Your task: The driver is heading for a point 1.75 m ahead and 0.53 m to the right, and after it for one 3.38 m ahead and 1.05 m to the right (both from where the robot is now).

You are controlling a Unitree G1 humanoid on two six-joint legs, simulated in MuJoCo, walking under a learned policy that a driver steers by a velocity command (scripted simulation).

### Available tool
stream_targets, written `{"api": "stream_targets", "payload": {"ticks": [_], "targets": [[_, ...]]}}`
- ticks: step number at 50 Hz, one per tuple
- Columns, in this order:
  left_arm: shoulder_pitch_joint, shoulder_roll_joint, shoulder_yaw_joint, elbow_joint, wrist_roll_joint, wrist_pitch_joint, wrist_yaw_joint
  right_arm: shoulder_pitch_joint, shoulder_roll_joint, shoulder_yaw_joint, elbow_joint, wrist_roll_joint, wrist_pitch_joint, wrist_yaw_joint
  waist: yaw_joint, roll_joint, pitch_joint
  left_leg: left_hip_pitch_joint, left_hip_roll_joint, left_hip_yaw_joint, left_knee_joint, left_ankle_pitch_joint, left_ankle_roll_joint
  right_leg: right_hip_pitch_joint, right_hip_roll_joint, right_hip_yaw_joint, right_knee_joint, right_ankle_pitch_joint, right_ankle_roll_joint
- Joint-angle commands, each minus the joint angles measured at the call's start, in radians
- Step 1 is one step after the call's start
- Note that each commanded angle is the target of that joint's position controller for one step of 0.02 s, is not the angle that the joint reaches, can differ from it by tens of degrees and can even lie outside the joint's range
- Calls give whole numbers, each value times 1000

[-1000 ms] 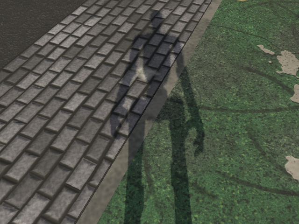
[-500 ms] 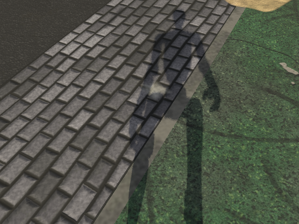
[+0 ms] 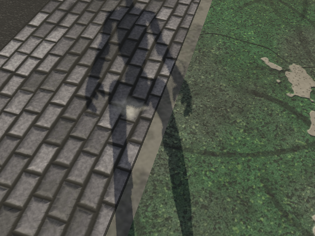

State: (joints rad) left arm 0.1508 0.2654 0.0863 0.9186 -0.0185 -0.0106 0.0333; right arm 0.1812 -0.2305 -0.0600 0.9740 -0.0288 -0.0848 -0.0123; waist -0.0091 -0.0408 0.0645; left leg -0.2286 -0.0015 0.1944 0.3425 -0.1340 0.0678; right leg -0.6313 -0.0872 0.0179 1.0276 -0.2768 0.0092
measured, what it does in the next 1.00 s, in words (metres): steps on the spot, turning right: right foot, then left foot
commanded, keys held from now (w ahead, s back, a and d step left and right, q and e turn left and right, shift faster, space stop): e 0.72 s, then no key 0.28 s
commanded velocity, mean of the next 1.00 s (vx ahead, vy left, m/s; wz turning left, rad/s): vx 0.03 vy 0.00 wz -0.49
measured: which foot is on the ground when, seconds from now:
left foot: down 0.00-0.24, up 0.26-0.68, down 0.70-1.00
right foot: up 0.00-0.22, down 0.24-0.70, up 0.72-1.00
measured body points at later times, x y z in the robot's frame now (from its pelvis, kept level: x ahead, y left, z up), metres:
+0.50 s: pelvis +0.07 -0.04 +0.00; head +0.12 -0.08 +0.44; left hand +0.28 +0.20 -0.10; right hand +0.16 -0.36 -0.12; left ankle +0.13 +0.11 -0.68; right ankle +0.09 -0.13 -0.74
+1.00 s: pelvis +0.09 -0.01 +0.00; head +0.12 -0.01 +0.45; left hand +0.35 +0.15 -0.11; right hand +0.04 -0.30 -0.11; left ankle +0.15 +0.10 -0.74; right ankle +0.00 -0.14 -0.71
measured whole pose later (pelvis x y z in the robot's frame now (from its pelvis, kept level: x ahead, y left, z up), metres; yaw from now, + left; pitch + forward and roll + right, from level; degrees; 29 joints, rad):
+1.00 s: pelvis +0.09 -0.01 +0.00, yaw -30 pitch +1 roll -1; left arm 0.17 0.30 0.08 0.70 -0.01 0.04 0.03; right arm 0.18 -0.25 -0.05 0.84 0.00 0.00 -0.03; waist -0.03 -0.03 0.04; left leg -0.24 0.04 0.02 0.45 -0.23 0.00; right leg -0.39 0.00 0.07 0.80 -0.41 0.08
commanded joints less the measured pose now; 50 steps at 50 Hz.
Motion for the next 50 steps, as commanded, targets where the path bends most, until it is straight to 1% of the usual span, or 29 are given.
{"api": "stream_targets", "payload": {"ticks": [1, 4, 7, 9, 11, 12, 13, 14, 15, 16, 17, 18, 20, 24, 28, 31, 32, 34, 35, 36, 37, 38, 39, 40, 41, 44, 47, 48, 50], "targets": [[70, 35, 9, -49, 6, 14, -12, -87, -167, -34, -80, 8, 7, -32, 41, 129, -115, 0, 287, -79, -140, 372, 162, 125, -31, -2, -122, 121, 8], [-7, 45, 12, -93, 6, 22, -28, -70, -189, -41, -81, 18, 32, -43, 13, 120, -105, 59, 304, -59, -124, 304, 154, 130, -16, -38, -224, 124, 4], [-57, 62, 20, -140, 5, 31, -44, -53, -208, -50, -85, 33, 58, -43, -2, 130, -99, 138, 340, -66, -55, 292, 136, 119, 5, -69, -289, 24, -13], [-62, 66, 24, -164, 1, 33, -57, -60, -219, -56, -96, 44, 72, -45, 5, 144, -100, 181, 358, -73, 10, 316, 109, 137, 22, -89, -363, -17, -36], [3, 84, 36, -160, 5, 27, -60, -51, -210, -57, -95, 56, 84, -47, 46, 115, -130, 162, 315, -26, 164, 345, 35, 287, 68, -110, -551, 137, -80], [74, 172, 68, -150, 9, 22, -45, -2, -188, -54, -91, 39, 84, -42, 58, -13, -185, 59, 232, 27, 373, 246, -38, 465, 20, 13, -618, 456, -132], [114, 299, 94, -156, 24, 23, -23, -46, -119, -32, -150, -6, 73, -30, 26, -283, -206, -300, 77, 55, 695, -389, -124, 692, -222, 365, -579, 958, -285], [140, 262, 73, -170, 45, 8, -32, -93, -117, -28, -176, 5, 61, -19, 59, -216, -326, -437, -11, -160, 893, -607, -137, 743, -321, 538, -613, 893, -437], [114, 226, 63, -181, 39, -9, -40, -139, -156, -38, -180, 37, 58, -11, 66, -103, -301, -479, 14, -231, 952, -546, -120, 731, -274, 446, -627, 847, -402], [54, 205, 60, -193, 20, -18, -33, -144, -154, -39, -176, 47, 58, -13, 39, -61, -252, -503, 33, -250, 922, -448, -107, 688, -213, 356, -626, 747, -336], [7, 179, 52, -206, 4, -16, -26, -141, -162, -43, -162, 34, 62, -23, 21, -13, -221, -496, 51, -256, 870, -380, -108, 634, -178, 315, -637, 657, -288], [-27, 163, 46, -216, -2, -10, -17, -141, -180, -50, -164, 25, 67, -31, 1, -21, -208, -449, 58, -263, 826, -336, -111, 569, -158, 294, -651, 604, -271], [-28, 170, 46, -226, 13, -3, -9, -122, -163, -48, -163, 25, 73, -32, -14, -41, -218, -380, 32, -253, 770, -285, -116, 514, -130, 280, -666, 585, -270], [-2, 199, 54, -234, 9, 5, 5, -139, -131, -36, -169, 30, 75, -36, 3, -64, -211, -333, 4, -262, 573, -235, -135, 493, -107, 301, -676, 452, -259], [-22, 201, 53, -254, 12, 18, 8, -149, -139, -35, -174, 34, 73, -27, 16, -101, -186, -248, -18, -267, 447, -207, -139, 418, -82, 351, -689, 266, -242], [-30, 196, 48, -268, 13, 26, 5, -129, -150, -37, -177, 39, 59, -15, 17, -127, -181, -194, -32, -270, 347, -225, -126, 420, -74, 413, -668, 258, -229], [-35, 195, 46, -274, 12, 29, 6, -112, -153, -38, -176, 40, 53, -10, 11, -134, -184, -166, -36, -268, 294, -217, -118, 425, -68, 432, -655, 277, -221], [-62, 187, 40, -291, 1, 41, 12, -32, -159, -44, -157, 40, 43, 1, -38, -127, -186, -29, -32, -246, 76, -80, -92, 388, -23, 427, -600, 274, -172], [-45, 158, 32, -298, 0, 45, 17, 13, -206, -58, -146, 29, 44, 1, -39, -69, -198, 94, 71, -312, 13, -12, -57, 295, 27, 385, -524, 150, -121], [18, 87, 16, -295, 9, 47, 15, 10, -271, -70, -156, 12, 56, -8, 15, 188, -207, 206, 306, -521, -13, 153, 29, 129, 169, 208, -267, -194, -59], [2, 153, 36, -337, 8, 30, 10, -9, -291, -68, -170, -27, 56, -1, 19, 358, -160, 114, 437, -751, -60, 254, 201, -19, 225, 138, -79, -390, -21], [13, 224, 56, -311, 12, 23, 6, -70, -238, -55, -206, -24, 50, -5, 29, 246, -142, 86, 412, -684, -55, 248, 217, -5, 172, 182, 78, -324, -5], [37, 231, 64, -283, 7, 28, 5, -117, -195, -46, -217, -8, 50, -9, 46, 186, -127, 69, 339, -565, -32, 231, 167, 3, 169, 172, 134, -253, 8], [60, 200, 59, -257, 9, 39, 10, -134, -176, -39, -227, 9, 52, -11, 52, 156, -119, 71, 280, -489, -21, 194, 129, 7, 165, 158, 172, -208, 27], [63, 172, 51, -256, 13, 46, 10, -128, -168, -34, -224, 23, 53, -14, 41, 158, -102, 70, 266, -459, -19, 215, 132, -3, 167, 156, 207, -171, 44], [15, 116, 26, -280, 1, 44, 7, -65, -167, -28, -207, 20, 64, -22, 8, 186, -101, 105, 223, -371, -28, 226, 144, 26, 154, 102, 86, -125, 69], [-33, 72, -2, -302, 13, 39, 1, -46, -189, -31, -199, 24, 71, -26, -19, 223, -126, 121, 222, -337, -14, 221, 141, 156, 95, 41, -180, -139, 77], [-41, 68, -8, -305, 13, 38, -2, -39, -206, -35, -196, 26, 73, -23, -29, 240, -126, 102, 226, -333, -11, 230, 143, 215, 88, 11, -252, -157, 75], [-21, 96, -1, -293, 6, 37, -6, -16, -225, -38, -188, 34, 77, -15, -34, 247, -125, 92, 238, -350, 9, 249, 147, 297, 100, -25, -386, -109, 66]]}}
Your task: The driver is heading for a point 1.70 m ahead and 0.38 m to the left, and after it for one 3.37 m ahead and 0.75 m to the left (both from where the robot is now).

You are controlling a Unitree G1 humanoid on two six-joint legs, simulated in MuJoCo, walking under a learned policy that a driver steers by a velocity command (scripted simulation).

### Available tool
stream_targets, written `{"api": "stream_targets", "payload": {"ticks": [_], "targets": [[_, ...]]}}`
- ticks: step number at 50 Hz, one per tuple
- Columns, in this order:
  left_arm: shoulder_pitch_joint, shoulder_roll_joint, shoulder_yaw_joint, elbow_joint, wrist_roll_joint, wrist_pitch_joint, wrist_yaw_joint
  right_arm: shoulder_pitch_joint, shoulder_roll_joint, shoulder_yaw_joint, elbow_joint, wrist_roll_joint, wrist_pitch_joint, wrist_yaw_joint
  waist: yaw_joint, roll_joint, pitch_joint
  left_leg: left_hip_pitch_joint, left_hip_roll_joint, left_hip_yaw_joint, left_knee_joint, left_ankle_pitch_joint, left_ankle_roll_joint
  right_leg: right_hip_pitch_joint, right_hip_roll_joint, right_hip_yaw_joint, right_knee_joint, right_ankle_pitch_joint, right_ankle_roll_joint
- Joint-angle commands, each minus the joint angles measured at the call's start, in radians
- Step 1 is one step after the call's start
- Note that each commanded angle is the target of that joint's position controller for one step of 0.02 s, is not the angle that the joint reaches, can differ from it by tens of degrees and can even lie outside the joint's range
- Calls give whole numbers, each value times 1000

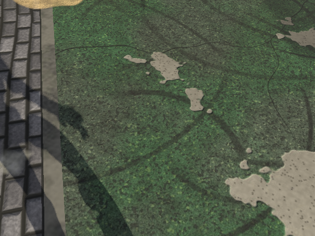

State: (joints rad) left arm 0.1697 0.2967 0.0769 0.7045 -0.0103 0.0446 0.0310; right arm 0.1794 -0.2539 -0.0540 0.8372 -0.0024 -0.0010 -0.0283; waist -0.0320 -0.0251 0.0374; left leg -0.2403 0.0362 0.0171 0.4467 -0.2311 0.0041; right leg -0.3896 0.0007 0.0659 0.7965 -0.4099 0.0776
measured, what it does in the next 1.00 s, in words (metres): steps on the spot, turning left: right foot, then left foot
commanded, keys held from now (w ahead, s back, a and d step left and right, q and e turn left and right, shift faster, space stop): no key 0.18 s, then q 0.72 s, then no key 0.10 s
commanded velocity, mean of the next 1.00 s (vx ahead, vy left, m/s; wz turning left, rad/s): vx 0.00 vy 0.00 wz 0.30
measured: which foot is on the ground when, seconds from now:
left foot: down 0.00-0.32, up 0.34-0.56, down 0.58-1.00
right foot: up 0.00-0.06, down 0.08-0.58, up 0.60-1.00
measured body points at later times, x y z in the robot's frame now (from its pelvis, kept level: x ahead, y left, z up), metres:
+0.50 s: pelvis +0.00 -0.01 -0.01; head +0.02 +0.00 +0.44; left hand +0.11 +0.28 -0.12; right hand +0.13 -0.30 -0.12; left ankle -0.02 +0.10 -0.71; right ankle -0.01 -0.14 -0.74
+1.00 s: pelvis +0.00 +0.04 +0.00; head +0.02 +0.08 +0.45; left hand +0.03 +0.36 -0.11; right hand +0.23 -0.18 -0.07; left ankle -0.02 +0.10 -0.74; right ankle +0.09 -0.14 -0.68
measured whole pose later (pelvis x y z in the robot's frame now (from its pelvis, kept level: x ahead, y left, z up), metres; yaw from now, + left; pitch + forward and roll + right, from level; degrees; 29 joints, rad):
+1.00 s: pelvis +0.00 +0.04 +0.00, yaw +22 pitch +2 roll -3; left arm 0.13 0.32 0.09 0.74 0.00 0.00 0.06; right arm 0.19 -0.30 -0.05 0.66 0.00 0.02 -0.03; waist -0.01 -0.02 0.04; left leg -0.26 -0.10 -0.15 0.43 -0.19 0.09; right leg -0.50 0.00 0.11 0.89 -0.29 0.11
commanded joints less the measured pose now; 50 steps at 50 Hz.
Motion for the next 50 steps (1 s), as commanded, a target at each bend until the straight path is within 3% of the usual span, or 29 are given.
{"api": "stream_targets", "payload": {"ticks": [1, 2, 3, 4, 5, 6, 7, 9, 11, 13, 17, 19, 21, 23, 25, 27, 28, 29, 30, 31, 32, 33, 34, 35, 40, 45, 50], "targets": [[-6, 67, 11, -62, -3, -18, -5, -22, -198, -40, -49, 16, -6, 3, 10, 218, -95, 89, 194, -169, -72, 350, 199, 117, 19, -87, -275, 113, -19], [28, 67, 12, -43, 1, -19, -7, -15, -183, -33, -43, 24, -6, 6, 30, 201, -87, 61, 181, -160, -50, 336, 172, 197, 27, -94, -419, 223, -45], [37, 91, 16, -42, 6, -18, -5, 25, -163, -25, -27, 24, -14, 10, 28, 167, -94, 6, 165, -150, -32, 283, 117, 297, -6, -41, -480, 323, -75], [61, 146, 24, -48, 13, -15, 4, 40, -120, -9, -36, -8, -26, 19, 7, 29, -152, -72, 105, -86, 73, 141, 42, 423, -143, 113, -445, 575, -116], [-2, 157, 18, -52, 28, -12, 2, 75, -62, 6, -40, -23, -40, 26, -59, -157, -149, -91, 31, -4, 62, -90, -20, 339, -240, 183, -405, 619, -211], [-38, 80, 1, -63, 30, -21, -12, 11, -101, 4, -43, -27, -38, 22, -15, -125, -134, -10, 36, -21, 40, -65, -49, 243, -214, 173, -423, 460, -240], [-48, 55, -6, -52, 35, -31, -21, -22, -122, -1, -44, -23, -35, 23, -10, -106, -108, 5, 30, -12, 28, 14, -56, 227, -154, 132, -422, 336, -201], [-29, 79, -3, -39, 36, -46, -26, -23, -144, -7, -27, -16, -24, 13, 7, -102, -62, 10, 27, -4, 37, 69, -57, 188, -107, 101, -425, 286, -156], [-6, 61, -10, -17, 33, -56, -22, -2, -133, -2, -10, -7, -18, 15, 4, -80, -43, 10, 36, -20, 16, 101, -49, 190, -90, 65, -414, 287, -133], [0, 92, 1, -17, 28, -53, -10, -24, -148, -6, -14, 2, -16, 14, 19, -62, -29, -42, 23, -18, 46, 109, -41, 218, -94, 54, -402, 301, -136], [28, 141, 26, -21, 21, -35, 15, -44, -152, -15, -43, 14, -6, 12, 37, -100, -29, -153, -3, -2, 193, 5, -39, 241, -212, 122, -432, 355, -226], [14, 140, 29, -35, 25, -36, 22, -40, -142, -21, -57, 16, 5, 18, 46, -150, -40, -220, -1, -3, 386, -254, -32, 243, -306, 179, -447, 448, -300], [-3, 138, 31, -41, 23, -47, 25, -44, -134, -28, -74, 24, 19, 26, 44, -112, -38, -303, 37, -45, 546, -387, -27, 263, -375, 191, -447, 593, -348], [-63, 145, 37, -48, 10, -52, 23, -22, -128, -27, -74, 23, 28, 32, 23, -79, -53, -256, 50, -28, 487, -313, -30, 249, -346, 107, -424, 636, -316], [-98, 153, 41, -49, 4, -44, 21, 0, -132, -28, -78, 24, 31, 43, 14, -101, -84, -163, 28, 18, 386, -224, -28, 233, -313, 33, -385, 656, -282], [-107, 153, 41, -40, -12, -32, 22, 53, -136, -35, -75, 25, 32, 58, -14, -106, -111, -44, -18, 76, 194, -59, -8, 214, -282, -34, -302, 588, -232], [-72, 135, 38, -23, -18, -29, 21, 91, -149, -44, -68, 21, 31, 58, -23, -69, -120, 48, -49, 70, 73, 48, 17, 171, -246, -82, -208, 467, -181], [-6, 92, 28, -14, 5, -29, 15, 95, -240, -70, -85, 16, 27, 46, 6, 150, -106, 167, 71, -153, -33, 348, 76, 1, -155, -184, 30, 184, -84], [-68, 40, 7, -78, 47, -32, 18, 91, -363, -87, -128, -9, 12, 43, 14, 374, -106, 212, 349, -588, -86, 700, 289, -262, 14, -143, 287, -318, -6], [-115, 93, 19, -82, 23, -36, 25, 123, -318, -72, -143, -40, -11, 54, -47, 215, -197, 206, 376, -618, -117, 587, 376, -265, 10, 10, 442, -330, -18], [-115, 116, 27, -76, 1, -34, 27, 73, -293, -64, -151, -33, -28, 55, -15, 157, -142, 178, 326, -526, -112, 481, 338, -296, -9, 25, 475, -240, -35], [-96, 130, 35, -55, 5, -31, 33, 23, -270, -62, -158, -9, -30, 46, 10, 103, -102, 157, 265, -449, -106, 370, 273, -312, -32, 25, 446, -138, -42], [-93, 141, 41, -41, 14, -28, 40, -11, -241, -52, -167, 9, -25, 36, 21, 94, -85, 139, 230, -410, -105, 325, 229, -308, -48, 34, 408, -63, -40], [-79, 140, 44, -36, 15, -26, 40, -20, -228, -45, -173, 15, -19, 27, 34, 110, -89, 105, 195, -374, -114, 327, 210, -260, -43, 31, 398, -9, -34], [-70, 102, 37, -36, 10, -36, 35, 29, -218, -44, -199, 13, -9, 4, 22, 119, -120, 178, 156, -362, -122, 341, 208, -267, -8, 39, 325, 95, -1], [-94, 104, 38, -47, 8, -49, 33, 34, -229, -51, -226, 12, 8, -7, 9, 150, -92, 179, 138, -429, -129, 205, 205, -276, -3, 62, 176, 115, 28], [-83, 98, 30, -37, 7, -62, 20, 16, -212, -44, -240, 0, 15, -6, -3, 165, -98, 129, 126, -431, -108, 197, 210, -174, -20, 46, 57, 113, 31]]}}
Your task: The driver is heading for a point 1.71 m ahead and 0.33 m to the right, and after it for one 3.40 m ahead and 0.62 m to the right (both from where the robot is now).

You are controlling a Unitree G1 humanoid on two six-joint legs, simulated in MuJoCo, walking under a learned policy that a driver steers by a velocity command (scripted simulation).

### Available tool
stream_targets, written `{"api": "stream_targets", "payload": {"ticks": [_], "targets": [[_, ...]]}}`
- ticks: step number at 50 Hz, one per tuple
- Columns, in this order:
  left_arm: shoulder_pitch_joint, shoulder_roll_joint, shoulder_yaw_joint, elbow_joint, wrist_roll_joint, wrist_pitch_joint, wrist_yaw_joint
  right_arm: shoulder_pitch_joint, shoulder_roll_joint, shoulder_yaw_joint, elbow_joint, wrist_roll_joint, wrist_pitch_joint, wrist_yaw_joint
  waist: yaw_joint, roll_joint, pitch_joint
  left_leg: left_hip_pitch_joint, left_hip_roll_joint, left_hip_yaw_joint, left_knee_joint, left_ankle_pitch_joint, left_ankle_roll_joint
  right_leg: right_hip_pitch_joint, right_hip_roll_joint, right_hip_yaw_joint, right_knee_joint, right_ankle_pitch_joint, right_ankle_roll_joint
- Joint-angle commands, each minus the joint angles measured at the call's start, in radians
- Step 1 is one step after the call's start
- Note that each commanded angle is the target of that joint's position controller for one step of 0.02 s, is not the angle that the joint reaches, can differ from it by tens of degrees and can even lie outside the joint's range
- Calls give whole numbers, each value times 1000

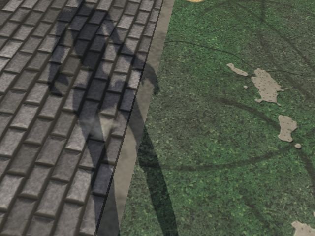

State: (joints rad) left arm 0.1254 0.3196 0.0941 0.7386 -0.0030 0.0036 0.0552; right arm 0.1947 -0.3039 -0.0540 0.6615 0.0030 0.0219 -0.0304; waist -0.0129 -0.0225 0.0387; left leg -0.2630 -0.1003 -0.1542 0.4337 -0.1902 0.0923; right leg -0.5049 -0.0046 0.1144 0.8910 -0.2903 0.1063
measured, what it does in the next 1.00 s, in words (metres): walks ahead: right foot, then right foot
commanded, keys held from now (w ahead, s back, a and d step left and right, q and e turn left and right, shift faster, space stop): no key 0.30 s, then w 0.30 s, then w+e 0.40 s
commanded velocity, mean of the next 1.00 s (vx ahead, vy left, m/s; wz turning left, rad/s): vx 0.24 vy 0.00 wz -0.04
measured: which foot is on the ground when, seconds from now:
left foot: down 0.00-0.98, up 1.00-1.00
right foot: up 0.00-0.18, down 0.20-0.52, up 0.54-0.94, down 0.96-1.00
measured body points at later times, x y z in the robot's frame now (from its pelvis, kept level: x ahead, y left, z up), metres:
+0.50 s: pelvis +0.05 -0.03 -0.02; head +0.05 -0.03 +0.43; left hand +0.16 +0.23 -0.13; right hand +0.18 -0.30 -0.12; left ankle +0.02 +0.06 -0.74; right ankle +0.03 -0.17 -0.75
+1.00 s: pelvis +0.28 -0.06 -0.04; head +0.32 -0.06 +0.41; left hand +0.54 +0.14 -0.11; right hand +0.24 -0.35 -0.16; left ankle +0.04 +0.07 -0.70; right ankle +0.40 -0.15 -0.75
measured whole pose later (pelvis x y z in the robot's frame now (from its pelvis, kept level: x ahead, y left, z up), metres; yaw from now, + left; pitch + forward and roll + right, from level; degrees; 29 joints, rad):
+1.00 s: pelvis +0.28 -0.06 -0.04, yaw -6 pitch +2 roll -1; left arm 0.02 0.29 0.04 0.62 -0.03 -0.07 -0.06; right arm 0.43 -0.29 -0.04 0.80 -0.01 -0.05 -0.03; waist -0.06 -0.01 0.05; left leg 0.03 0.03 0.07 0.72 -0.48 -0.01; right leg -0.55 0.07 -0.06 0.61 -0.10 -0.10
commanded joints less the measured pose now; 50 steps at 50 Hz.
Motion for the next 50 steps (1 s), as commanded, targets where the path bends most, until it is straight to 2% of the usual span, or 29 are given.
{"api": "stream_targets", "payload": {"ticks": [1, 7, 9, 10, 11, 12, 13, 14, 16, 18, 20, 22, 23, 25, 26, 27, 28, 29, 31, 32, 35, 39, 42, 44, 46, 47, 48, 49, 50], "targets": [[-39, 74, 11, -71, -1, -24, -8, -1, -159, -42, -65, -9, -6, -2, -26, 163, -99, 142, 263, -264, -87, 173, 128, -35, -17, -7, -58, -18, 0], [-14, 72, 1, -69, -8, -42, -31, -32, -137, -27, -66, -8, 2, 12, -18, 154, -113, 127, 262, -293, -25, 375, 142, 137, -7, -39, -244, -63, -31], [32, 54, -6, -52, -4, -51, -42, -53, -113, -16, -61, 5, 4, 12, 26, 137, -111, 108, 225, -276, 3, 382, 104, 263, -3, -53, -483, 118, -57], [44, 71, -5, -51, 9, -56, -44, -30, -100, -12, -54, 4, -1, 12, 28, 110, -113, 71, 198, -263, 7, 308, 61, 356, -41, -21, -558, 284, -79], [54, 129, 2, -63, 24, -57, -40, 13, -78, -5, -51, -18, -11, 12, -1, 6, -142, 17, 143, -194, 76, 148, 4, 449, -164, 78, -536, 522, -124], [17, 158, 4, -60, 30, -50, -38, 83, -75, -9, -38, -23, -21, 19, -70, -147, -131, -48, 41, -79, 123, -147, -43, 460, -242, 148, -486, 689, -221], [-3, 90, -15, -59, 24, -48, -41, 69, -85, -7, -37, -29, -21, 19, -52, -169, -139, -15, 57, -34, 114, -196, -84, 399, -274, 186, -512, 568, -289], [-15, 67, -22, -60, 18, -48, -45, 32, -101, -12, -38, -25, -18, 17, -33, -143, -119, 2, 71, -24, 96, -145, -98, 381, -232, 166, -522, 459, -273], [12, 68, -27, -46, 15, -52, -49, -13, -74, -7, -44, -27, -1, 15, -6, -124, -124, 45, 71, -10, 56, -60, -99, 354, -155, 110, -524, 205, -207], [11, 92, -25, -43, 12, -49, -44, 3, -62, -6, -37, -16, 1, 23, -4, -120, -64, -2, 36, 40, 95, -200, -69, 312, -109, 80, -544, -138, -187], [71, 120, -17, -34, 0, -48, -36, 0, -61, -9, -40, -1, -19, 26, 20, -135, 14, -114, 26, 97, 178, -288, -47, 297, -174, 190, -603, -386, -245], [113, 136, -14, -24, -12, -50, -33, -18, -45, -8, -48, 10, -51, 30, 31, -136, 72, -167, 62, 133, 216, -261, -42, 282, -267, 316, -650, -438, -311], [106, 137, -14, -27, -16, -50, -32, -9, -38, -8, -45, 12, -66, 34, 24, -131, 77, -136, 75, 136, 194, -247, -34, 257, -271, 316, -650, -410, -317], [23, 118, -22, -55, -21, -45, -40, 91, -38, -14, -9, 13, -86, 43, -40, -122, 51, 81, 78, 134, 65, -189, -6, 131, -196, 198, -602, -312, -271], [-34, 68, -36, -84, -20, -49, -42, 165, -74, -28, 16, 8, -94, 45, -72, -46, 45, 155, 121, 27, -3, -222, 20, 68, -109, 85, -478, -206, -220], [-61, 11, -51, -115, -16, -66, -45, 245, -140, -48, 38, 8, -101, 47, -80, 152, 26, 269, 239, -215, -112, -296, 85, -56, 18, -80, -212, -104, -150], [-77, 49, -43, -143, -21, -87, -44, 297, -192, -62, 34, 5, -108, 55, -107, 292, 26, 360, 407, -508, -211, -198, 193, -223, 46, -83, 0, -212, -125], [-58, 89, -26, -136, -33, -99, -47, 301, -157, -51, 35, -1, -117, 54, -86, 219, 37, 416, 449, -537, -198, -87, 229, -338, 15, -35, 161, -294, -135], [-25, 66, -31, -114, -37, -106, -62, 283, -124, -42, 28, -4, -119, 46, -61, 98, 9, 483, 418, -372, -174, 13, 184, -428, -48, -28, 258, -164, -167], [-39, 58, -32, -111, -33, -104, -72, 272, -108, -35, 30, -6, -113, 42, -60, 78, 18, 478, 395, -286, -186, 104, 152, -441, -72, -32, 244, -100, -171], [-57, 14, -44, -109, -29, -92, -103, 265, -74, -22, 38, -7, -97, 32, -60, 103, 18, 392, 322, -74, -237, 277, 101, -371, -85, -84, 169, 52, -141], [-167, -24, -67, -152, -23, -92, -117, 245, -111, -24, 50, -7, -99, 18, -84, 94, 62, 232, 272, 102, -304, 257, 75, -214, -53, -140, -124, 269, -108], [-219, 0, -64, -176, -28, -94, -126, 271, -142, -30, 81, 1, -106, 19, -91, 112, 87, 229, 307, 144, -330, 279, 71, -122, -23, -167, -255, 333, -128], [-217, 26, -53, -188, -28, -95, -131, 260, -147, -32, 92, 6, -103, 19, -64, 117, 71, 304, 329, 183, -265, 506, 48, -97, 5, -178, -302, 300, -169], [-143, 68, -31, -182, -22, -90, -130, 247, -171, -39, 90, 4, -91, 9, -6, 157, -17, 380, 334, 223, -102, 892, 16, 6, 63, -218, -299, 224, -214], [-19, 104, -9, -154, -25, -84, -125, 235, -179, -42, 84, -2, -79, 1, 63, 168, -97, 372, 323, 249, 64, 1017, -3, 151, 97, -232, -305, 210, -241], [135, 146, 16, -120, -29, -75, -112, 223, -180, -40, 71, -3, -75, -7, 144, 141, -175, 242, 297, 272, 287, 987, -35, 393, 100, -200, -332, 243, -274], [286, 217, 34, -97, -28, -60, -91, 242, -128, -20, 33, -33, -84, -11, 170, -33, -291, -30, 229, 269, 628, 438, -66, 712, -97, 98, -319, 232, -335], [254, 249, 33, -122, -24, -69, -95, 342, -22, 18, 5, -21, -112, 11, 67, -246, -459, -382, 22, 124, 988, -369, -117, 977, -345, 717, -483, -32, -545]]}}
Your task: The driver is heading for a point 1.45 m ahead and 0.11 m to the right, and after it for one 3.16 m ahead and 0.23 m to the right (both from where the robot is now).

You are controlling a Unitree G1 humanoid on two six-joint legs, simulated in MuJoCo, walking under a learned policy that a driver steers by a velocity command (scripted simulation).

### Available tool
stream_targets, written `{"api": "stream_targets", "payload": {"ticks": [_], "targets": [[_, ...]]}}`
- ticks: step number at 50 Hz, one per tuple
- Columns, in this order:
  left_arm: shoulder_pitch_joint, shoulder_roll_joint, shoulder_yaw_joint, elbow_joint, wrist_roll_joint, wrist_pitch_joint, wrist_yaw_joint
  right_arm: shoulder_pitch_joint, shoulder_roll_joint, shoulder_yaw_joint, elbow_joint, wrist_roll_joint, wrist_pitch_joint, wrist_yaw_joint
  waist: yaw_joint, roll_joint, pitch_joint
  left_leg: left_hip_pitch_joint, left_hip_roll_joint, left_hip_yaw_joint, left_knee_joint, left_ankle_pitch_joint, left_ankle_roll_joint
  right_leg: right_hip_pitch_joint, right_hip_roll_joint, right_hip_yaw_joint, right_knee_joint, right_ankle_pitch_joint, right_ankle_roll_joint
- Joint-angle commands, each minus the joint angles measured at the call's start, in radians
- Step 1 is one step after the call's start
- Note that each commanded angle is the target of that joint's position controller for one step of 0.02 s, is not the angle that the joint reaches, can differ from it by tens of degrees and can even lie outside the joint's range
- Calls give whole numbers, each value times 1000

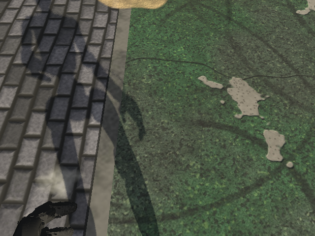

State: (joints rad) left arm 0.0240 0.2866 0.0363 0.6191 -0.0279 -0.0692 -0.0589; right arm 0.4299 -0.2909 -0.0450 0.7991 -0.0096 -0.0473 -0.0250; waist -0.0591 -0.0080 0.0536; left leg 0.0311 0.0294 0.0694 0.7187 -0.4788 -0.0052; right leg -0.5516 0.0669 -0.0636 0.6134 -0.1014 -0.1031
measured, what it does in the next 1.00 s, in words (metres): walks ahead, turning right: left foot, then right foot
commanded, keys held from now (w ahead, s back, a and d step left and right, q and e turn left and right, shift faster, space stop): w+e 0.36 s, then w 0.50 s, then w+q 0.14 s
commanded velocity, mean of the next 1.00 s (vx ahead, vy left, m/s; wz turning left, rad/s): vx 0.49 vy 0.00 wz -0.30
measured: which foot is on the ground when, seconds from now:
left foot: up 0.00-0.44, down 0.46-0.96, up 0.98-1.00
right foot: down 0.00-0.48, up 0.50-0.92, down 0.94-1.00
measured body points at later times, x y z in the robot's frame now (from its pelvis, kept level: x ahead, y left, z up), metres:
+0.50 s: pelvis +0.29 +0.02 +0.01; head +0.31 +0.01 +0.46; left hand +0.40 +0.29 -0.10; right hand +0.44 -0.27 -0.05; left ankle +0.41 +0.11 -0.71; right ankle +0.13 -0.07 -0.68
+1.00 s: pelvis +0.53 -0.09 +0.02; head +0.56 -0.12 +0.47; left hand +0.82 +0.06 -0.04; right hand +0.44 -0.37 -0.11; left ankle +0.43 +0.10 -0.66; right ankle +0.58 -0.22 -0.71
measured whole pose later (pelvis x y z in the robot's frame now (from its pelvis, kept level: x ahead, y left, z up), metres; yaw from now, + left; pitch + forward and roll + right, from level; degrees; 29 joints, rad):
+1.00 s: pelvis +0.53 -0.09 +0.02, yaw -16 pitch +2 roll +1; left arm 0.05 0.27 0.03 0.64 0.00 -0.09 -0.03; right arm 0.42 -0.30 -0.05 0.82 0.03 -0.06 0.00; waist -0.07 0.01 0.03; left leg -0.19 0.01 -0.07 0.87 -0.48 0.00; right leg -0.45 0.00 -0.03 0.57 -0.15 -0.04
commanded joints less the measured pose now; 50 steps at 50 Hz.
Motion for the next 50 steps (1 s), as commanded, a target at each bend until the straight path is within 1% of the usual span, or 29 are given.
{"api": "stream_targets", "payload": {"ticks": [1, 2, 3, 4, 5, 7, 10, 14, 18, 20, 22, 23, 24, 25, 26, 27, 28, 30, 32, 36, 38, 42, 44, 45, 46, 47, 48, 49, 50], "targets": [[347, 203, 78, -3, 6, 6, 24, -23, -148, -17, -148, 25, -74, 23, 185, -112, -427, -778, -51, -236, 749, -26, 1, 959, -385, 897, -312, -364, -280], [311, 174, 68, 0, 13, 4, 28, -116, -158, -18, -184, 56, -88, 30, 167, -69, -260, -809, -11, -207, 700, 58, 16, 804, -350, 741, -337, -343, -235], [252, 167, 63, -6, 15, -2, 27, -148, -142, -13, -192, 42, -96, 24, 112, 41, -148, -779, 31, -190, 608, 118, 17, 618, -307, 638, -358, -224, -213], [200, 148, 59, -19, 23, -8, 28, -147, -145, -20, -187, 18, -91, 16, 72, 46, -113, -718, 62, -188, 532, 152, 11, 497, -266, 557, -366, -105, -201], [168, 141, 56, -32, 34, -9, 30, -124, -145, -22, -183, 9, -78, 15, 36, 8, -92, -659, 79, -190, 512, 170, 3, 402, -237, 514, -389, -38, -203], [154, 131, 55, -24, 24, -14, 35, -101, -127, -21, -176, -5, -55, 11, 11, -23, -75, -624, 91, -168, 443, 183, -27, 297, -212, 453, -415, 36, -215], [192, 156, 61, 3, 17, -16, 47, -187, -96, -11, -208, -22, -43, 1, 36, -21, -38, -639, 82, -138, 283, 310, -67, 210, -171, 373, -421, 90, -200], [264, 173, 65, 35, 1, 2, 61, -360, -56, 5, -245, -10, -59, 9, 115, -42, -43, -568, 21, -127, -37, 547, -76, 217, -118, 336, -369, 17, -133], [329, 173, 65, 62, -7, 21, 68, -446, -87, -7, -269, 14, -77, 31, 145, -70, -56, -528, -23, -154, -188, 519, -64, 335, -153, 443, -279, -47, -119], [332, 163, 61, 70, 1, 27, 70, -415, -111, -19, -261, 18, -84, 41, 126, -106, -72, -494, -23, -155, -222, 442, -37, 411, -187, 488, -219, -16, -104], [325, 133, 51, 74, 8, 29, 67, -295, -133, -38, -232, 14, -92, 37, 60, -123, -111, -317, -24, -122, -291, 416, 22, 413, -162, 473, -116, 90, -68], [325, 81, 31, 63, 17, 23, 61, -175, -171, -51, -224, -5, -98, 30, 2, -78, -222, -99, 85, -212, -263, 413, 90, 346, -116, 417, 87, 83, -33], [435, 31, 12, 51, 2, 12, 61, -42, -260, -77, -190, -25, -90, 27, 2, 160, -378, 271, 293, -581, -279, 276, 254, 30, 19, 265, 420, -126, 49], [452, 73, 12, 53, -6, 3, 63, 21, -221, -78, -156, 4, -79, 40, -12, 302, -377, 318, 385, -863, -392, 65, 309, -161, 20, 239, 606, -471, 76], [363, 150, 33, 47, -13, 2, 62, -17, -148, -56, -161, 18, -74, 38, -31, 179, -230, 218, 352, -784, -417, -35, 271, -242, -25, 265, 681, -413, 77], [276, 153, 33, 29, -5, 4, 63, -66, -121, -46, -167, 12, -65, 36, -25, 100, -136, 107, 307, -649, -428, 21, 239, -246, -61, 227, 686, -340, 78], [223, 138, 31, 10, 10, 0, 60, -104, -105, -38, -163, 7, -60, 35, -8, 68, -63, 3, 264, -556, -455, 128, 233, -243, -89, 203, 631, -285, 78], [223, 104, 30, 11, 15, 1, 53, -141, -81, -27, -158, 0, -62, 37, 38, 101, -28, -116, 203, -439, -504, 284, 216, -163, -138, 174, 537, -221, 83], [233, 70, 20, 20, 18, 5, 48, -139, -87, -29, -141, 11, -67, 39, 51, 119, -37, -155, 183, -362, -533, 396, 229, -129, -147, 139, 463, -199, 97], [114, 32, -2, -5, 27, -6, 40, -120, -140, -42, -109, 20, -59, 34, 22, 93, -27, -176, 164, -241, -565, 502, 226, -87, -154, 103, 192, -21, 114], [49, 30, -4, -14, 22, -12, 33, -95, -157, -44, -92, 27, -52, 33, -2, 93, -21, -186, 150, -199, -565, 490, 209, -26, -133, 84, 66, 77, 117], [-41, 56, 5, -45, 9, -20, 19, -33, -177, -48, -51, 38, -37, 31, -19, 98, -1, -113, 199, -212, -540, 479, 187, 11, -112, 86, -48, 98, 92], [-38, 75, 14, -52, 10, -25, 15, -23, -185, -52, -37, 40, -25, 27, 1, 100, -3, -72, 220, -229, -498, 532, 169, 58, -102, 85, -92, 41, 65], [10, 91, 24, -42, 12, -29, 16, -34, -192, -52, -35, 41, -19, 25, 40, 99, -26, -71, 210, -222, -438, 626, 154, 140, -85, 71, -125, 26, 50], [120, 126, 45, -11, 17, -30, 23, -37, -181, -47, -36, 39, -15, 23, 99, 82, -93, -99, 167, -191, -308, 742, 131, 307, -65, 53, -154, 23, 26], [281, 180, 67, 20, 27, -28, 34, -45, -142, -29, -52, 25, -17, 22, 174, 49, -215, -228, 116, -154, -86, 657, 96, 565, -155, 130, -123, 39, -16], [399, 277, 89, 32, 49, -18, 45, 29, -38, 2, -87, 14, -30, 22, 175, -174, -366, -598, -25, -70, 298, 244, 19, 932, -420, 508, -145, -65, -130], [426, 233, 78, 41, 40, -13, 43, 56, -63, 0, -77, 34, -44, 20, 179, -260, -424, -733, -58, -187, 483, -108, 10, 929, -492, 769, -272, -215, -189], [378, 171, 59, 48, 28, -12, 43, -13, -143, -26, -84, 57, -45, 22, 175, -169, -273, -808, -6, -213, 554, -46, 13, 814, -458, 648, -296, -277, -150]]}}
